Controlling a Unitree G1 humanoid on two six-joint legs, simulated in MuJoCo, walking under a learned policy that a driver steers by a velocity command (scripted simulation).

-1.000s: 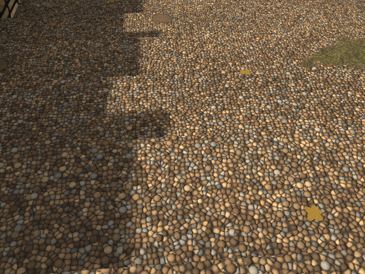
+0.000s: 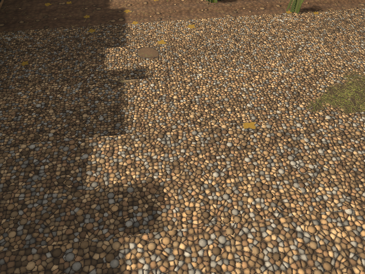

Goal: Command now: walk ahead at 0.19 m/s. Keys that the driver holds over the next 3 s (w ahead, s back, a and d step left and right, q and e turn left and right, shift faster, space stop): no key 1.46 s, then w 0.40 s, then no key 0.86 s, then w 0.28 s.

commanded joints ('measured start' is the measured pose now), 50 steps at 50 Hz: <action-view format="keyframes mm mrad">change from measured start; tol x32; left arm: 1 -141 88 20 -49 -11 -7 2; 6 589 302 111 178 -71 -14 37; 14 -8 145 57 -51 -63 -77 -16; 50 97 152 116 122 -101 -35 13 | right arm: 1 133 -131 -17 8 8 9 -13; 50 -479 -299 -150 -4 40 28 51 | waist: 1 -25 70 161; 5 192 -23 118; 7 213 -248 -472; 12 -5 -24 23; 50 128 63 19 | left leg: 1 37 245 -331 -67 459 134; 5 -228 137 -235 284 381 22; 8 -758 35 -102 1143 -305 -156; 15 -86 248 -65 -69 713 -175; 20 16 244 -90 -393 844 -83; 24 -175 216 -101 -497 232 -18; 50 17 143 -8 -346 722 -24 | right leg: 1 -45 -30 8 -175 46 -12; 5 678 -41 -67 -411 242 -60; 7 1502 -331 116 160 966 -426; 13 164 -181 -16 -188 313 -335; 22 346 55 -44 -72 -857 -78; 50 388 74 -107 63 -467 -47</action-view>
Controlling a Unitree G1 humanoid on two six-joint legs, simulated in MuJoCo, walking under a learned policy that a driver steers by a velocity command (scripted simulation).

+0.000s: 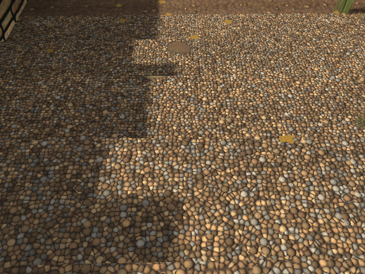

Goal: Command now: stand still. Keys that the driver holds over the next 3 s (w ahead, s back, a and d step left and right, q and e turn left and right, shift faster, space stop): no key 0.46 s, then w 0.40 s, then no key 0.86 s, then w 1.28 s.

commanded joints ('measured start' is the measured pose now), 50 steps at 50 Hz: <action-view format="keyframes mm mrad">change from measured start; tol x16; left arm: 1 20 121 23 -20 0 -11 2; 33 113 154 12 62 48 -9 39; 39 -285 23 -20 -130 55 -49 -17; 50 -25 127 -9 -73 45 -18 3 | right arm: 1 5 -126 -19 -25 2 -8 -3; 33 83 -57 9 7 -42 -33 -41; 35 186 -68 1 28 -55 -44 -38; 38 764 -172 -1 178 -87 -52 -40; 45 221 -26 74 34 -66 -17 2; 50 369 -142 31 61 -77 -22 24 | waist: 1 -1 -6 -47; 32 31 -109 84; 38 -262 207 96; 40 -163 14 217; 50 100 65 69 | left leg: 1 12 -4 -3 -72 384 37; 23 18 -12 -1 -81 332 34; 28 -92 3 -81 -132 -243 151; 35 139 -52 -14 -37 167 145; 38 760 342 -687 -325 625 388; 41 576 329 -443 -336 677 338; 45 -127 76 -88 -505 470 190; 50 -22 95 -60 -192 886 151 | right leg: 1 32 -15 21 -63 364 -31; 23 48 -25 33 -61 331 -28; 28 8 -114 214 -219 -312 -187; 33 148 -233 355 -248 6 -286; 35 19 -140 219 -67 71 -246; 37 -483 80 7 556 -94 -96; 39 -964 19 277 689 -255 -86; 42 -731 -52 182 595 -23 -107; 46 9 18 58 255 284 -48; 50 171 99 4 24 426 -68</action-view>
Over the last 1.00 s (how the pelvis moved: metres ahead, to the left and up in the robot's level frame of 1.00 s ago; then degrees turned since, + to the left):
0.21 -0.03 -0.12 -1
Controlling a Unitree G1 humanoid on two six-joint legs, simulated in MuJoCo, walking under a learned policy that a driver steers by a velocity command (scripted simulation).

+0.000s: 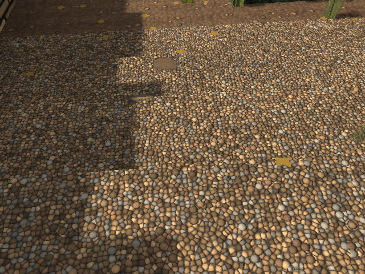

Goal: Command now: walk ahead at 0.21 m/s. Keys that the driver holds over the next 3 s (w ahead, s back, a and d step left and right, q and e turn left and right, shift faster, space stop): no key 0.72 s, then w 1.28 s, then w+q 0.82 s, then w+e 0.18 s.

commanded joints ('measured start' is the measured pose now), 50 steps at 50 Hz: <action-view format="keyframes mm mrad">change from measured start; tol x32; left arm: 1 329 236 67 74 -4 -25 27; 3 716 261 58 153 29 -14 19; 12 51 128 27 23 -39 -76 35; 44 139 37 40 1 3 -14 71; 50 553 76 68 100 44 -77 53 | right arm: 1 -33 -173 -35 -71 -19 -18 15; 50 -406 -160 -62 -274 -16 12 -63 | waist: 1 190 -1 -84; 3 266 -241 -409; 8 27 -26 29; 50 206 -90 43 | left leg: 1 -544 71 10 305 882 84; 3 -834 -146 -44 1054 -197 1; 18 -384 145 -83 60 508 65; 20 -600 111 -119 -54 24 101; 36 -375 49 -13 58 545 59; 41 -264 246 -307 -165 -98 273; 50 -671 89 -32 226 97 231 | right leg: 1 713 3 4 -36 401 -91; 3 1067 -379 725 -350 480 -449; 7 257 -254 355 -557 -10 -242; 14 -75 -100 126 -489 -231 -92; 21 346 11 18 -296 -289 26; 36 328 -11 17 -279 17 37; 43 34 -21 -8 -94 -360 -19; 50 714 -44 57 -260 -225 -103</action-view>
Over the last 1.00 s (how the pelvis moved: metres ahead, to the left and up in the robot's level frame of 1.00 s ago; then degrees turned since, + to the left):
0.17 -0.01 -0.01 1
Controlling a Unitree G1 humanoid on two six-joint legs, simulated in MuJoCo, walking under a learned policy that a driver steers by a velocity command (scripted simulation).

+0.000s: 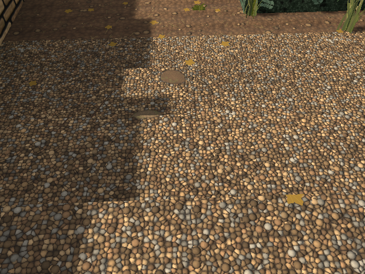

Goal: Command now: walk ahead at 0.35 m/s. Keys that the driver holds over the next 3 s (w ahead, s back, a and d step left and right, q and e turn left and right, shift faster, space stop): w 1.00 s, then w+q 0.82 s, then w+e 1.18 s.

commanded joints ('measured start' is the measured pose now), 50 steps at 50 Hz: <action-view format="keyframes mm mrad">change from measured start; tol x64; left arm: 1 433 128 25 55 24 -37 3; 50 359 256 -14 -8 -10 7 -19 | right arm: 1 -207 -10 2 -135 -37 -28 19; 50 -11 -95 33 -106 6 -50 78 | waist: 1 203 -274 -39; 50 223 -140 -143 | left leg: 1 -620 -96 -40 458 -174 43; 20 -643 96 -87 -87 757 -52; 29 1082 340 -294 205 1552 334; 39 -287 231 -187 -387 572 192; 50 -764 -68 -144 714 -174 -13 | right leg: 1 512 -280 574 -253 94 -243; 23 57 -146 280 88 117 -99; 30 -878 93 118 1490 -500 117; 37 -233 -156 117 262 177 12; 47 205 -42 73 89 488 -103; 50 545 -304 712 -300 -260 -186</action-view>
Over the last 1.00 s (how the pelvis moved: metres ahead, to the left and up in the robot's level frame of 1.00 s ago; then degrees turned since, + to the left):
0.20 -0.02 0.02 -1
